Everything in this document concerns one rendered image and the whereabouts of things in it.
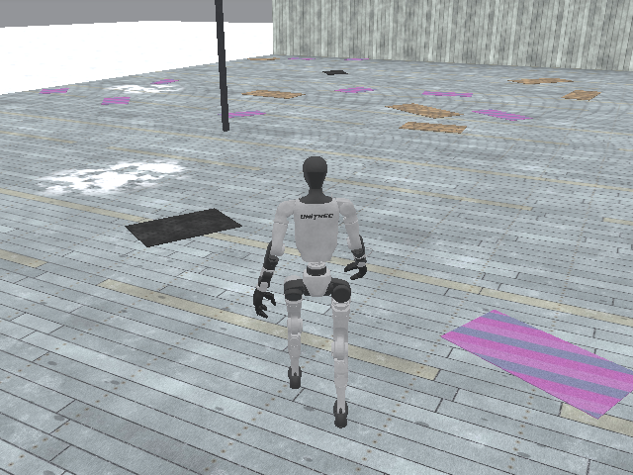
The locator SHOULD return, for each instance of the right robot upper arm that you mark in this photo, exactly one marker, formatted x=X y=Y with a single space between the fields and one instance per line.
x=346 y=209

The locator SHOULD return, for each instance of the left robot forearm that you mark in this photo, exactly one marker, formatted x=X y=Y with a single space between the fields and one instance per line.
x=267 y=271

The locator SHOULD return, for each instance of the robot left thigh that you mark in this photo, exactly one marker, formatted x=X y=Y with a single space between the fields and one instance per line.
x=293 y=292

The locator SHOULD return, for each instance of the left robot hand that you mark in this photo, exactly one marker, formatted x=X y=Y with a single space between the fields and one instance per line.
x=257 y=302

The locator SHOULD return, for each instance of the right robot forearm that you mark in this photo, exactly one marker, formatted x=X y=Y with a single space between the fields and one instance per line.
x=359 y=255

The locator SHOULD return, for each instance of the right robot hand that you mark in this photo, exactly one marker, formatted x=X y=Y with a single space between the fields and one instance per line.
x=360 y=274

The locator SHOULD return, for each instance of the left robot upper arm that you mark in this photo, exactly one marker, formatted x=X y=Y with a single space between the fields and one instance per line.
x=284 y=210

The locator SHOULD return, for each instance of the humanoid robot head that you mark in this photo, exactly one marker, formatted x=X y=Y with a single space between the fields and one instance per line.
x=315 y=169

